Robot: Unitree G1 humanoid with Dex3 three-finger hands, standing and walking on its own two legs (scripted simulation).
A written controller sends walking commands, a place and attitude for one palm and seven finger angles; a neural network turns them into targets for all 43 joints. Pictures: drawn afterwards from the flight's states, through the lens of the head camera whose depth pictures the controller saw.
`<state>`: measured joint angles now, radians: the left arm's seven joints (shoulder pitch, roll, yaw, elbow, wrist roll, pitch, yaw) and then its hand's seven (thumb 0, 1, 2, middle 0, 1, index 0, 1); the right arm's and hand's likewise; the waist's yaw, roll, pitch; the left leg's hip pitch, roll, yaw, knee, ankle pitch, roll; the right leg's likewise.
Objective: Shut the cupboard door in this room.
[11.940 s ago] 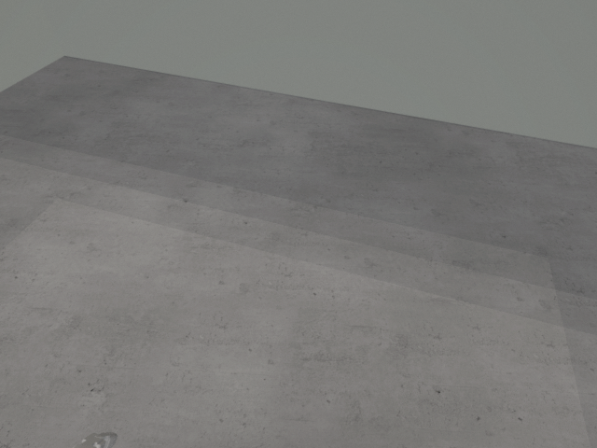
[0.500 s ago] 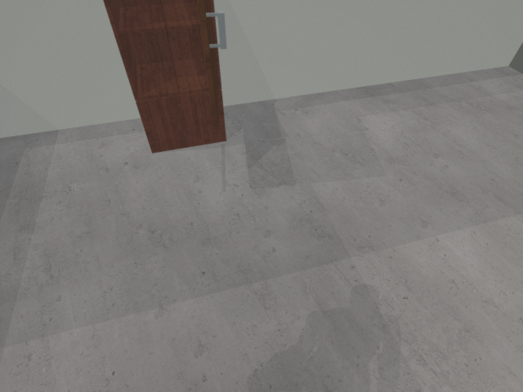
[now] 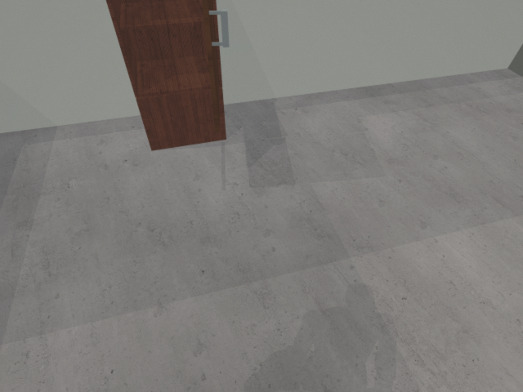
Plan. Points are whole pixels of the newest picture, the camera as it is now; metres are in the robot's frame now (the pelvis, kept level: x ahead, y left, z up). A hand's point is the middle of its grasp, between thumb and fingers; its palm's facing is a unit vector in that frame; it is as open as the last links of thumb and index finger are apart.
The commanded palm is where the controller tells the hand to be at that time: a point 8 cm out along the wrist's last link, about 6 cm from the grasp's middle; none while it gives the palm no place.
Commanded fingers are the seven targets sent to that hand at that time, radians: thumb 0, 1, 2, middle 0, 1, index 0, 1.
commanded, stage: look at it before walking up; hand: left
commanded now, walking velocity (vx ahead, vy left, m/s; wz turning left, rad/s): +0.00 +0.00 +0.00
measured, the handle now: (219, 28) +1.25 +0.24 +0.03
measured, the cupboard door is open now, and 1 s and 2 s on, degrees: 80 80 80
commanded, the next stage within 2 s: walk around to get in front in 0.20 s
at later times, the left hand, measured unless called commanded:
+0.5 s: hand out of the picture +0.03 +0.20 -0.18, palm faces -0.02 -0.97 -0.23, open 7.4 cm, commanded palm none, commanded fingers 0.00 0.90 0.90 -0.20 -0.30 -0.20 -0.30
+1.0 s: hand out of the picture +0.08 +0.16 -0.16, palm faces -0.20 -0.95 -0.24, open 7.4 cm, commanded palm none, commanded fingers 0.00 0.90 0.90 -0.20 -0.30 -0.20 -0.30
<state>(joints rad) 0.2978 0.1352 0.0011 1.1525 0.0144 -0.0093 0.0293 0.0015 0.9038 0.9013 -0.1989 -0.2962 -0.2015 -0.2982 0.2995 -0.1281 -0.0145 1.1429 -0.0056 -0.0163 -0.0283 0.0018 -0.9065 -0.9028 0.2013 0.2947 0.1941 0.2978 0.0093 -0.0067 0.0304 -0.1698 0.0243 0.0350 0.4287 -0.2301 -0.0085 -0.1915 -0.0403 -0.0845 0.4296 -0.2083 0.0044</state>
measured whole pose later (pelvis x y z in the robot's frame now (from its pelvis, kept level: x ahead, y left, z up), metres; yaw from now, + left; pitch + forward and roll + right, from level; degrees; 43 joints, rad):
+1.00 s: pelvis +0.01 -0.03 +0.00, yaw -16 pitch +2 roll +2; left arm 0.26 0.19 0.05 0.97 0.03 0.00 -0.01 0.00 0.90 0.90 -0.20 -0.30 -0.21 -0.30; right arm 0.10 -0.26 -0.07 0.94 -0.02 0.04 -0.01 0.01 -0.91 -0.90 0.20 0.29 0.19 0.30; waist 0.05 0.01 0.05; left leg -0.43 0.06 0.00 0.97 -0.38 -0.08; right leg -0.27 0.06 0.07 0.43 -0.19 -0.07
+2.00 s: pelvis +0.30 -0.19 -0.01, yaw -44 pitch +0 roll -1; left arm 0.23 0.23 0.05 1.02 0.02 -0.06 -0.01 -0.01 0.93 0.90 -0.20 -0.30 -0.20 -0.30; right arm 0.19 -0.17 -0.05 0.95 -0.02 -0.03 0.03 0.00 -0.92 -0.90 0.20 0.29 0.19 0.30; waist 0.00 0.02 0.02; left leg -0.49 0.15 0.09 0.74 -0.23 -0.05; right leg -0.14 0.06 -0.07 0.46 -0.31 -0.06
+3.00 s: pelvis +0.57 -0.54 -0.01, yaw -47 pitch -1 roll -1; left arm 0.38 0.13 0.02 1.15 0.03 -0.09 0.01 0.00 0.91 0.90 -0.20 -0.30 -0.20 -0.30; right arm 0.09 -0.18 -0.06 1.00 -0.02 -0.02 0.04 0.00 -0.91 -0.90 0.20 0.29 0.19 0.30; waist 0.05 0.01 0.05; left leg -0.50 0.13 0.13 0.68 -0.18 -0.01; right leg 0.03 -0.01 -0.24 0.35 -0.36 -0.01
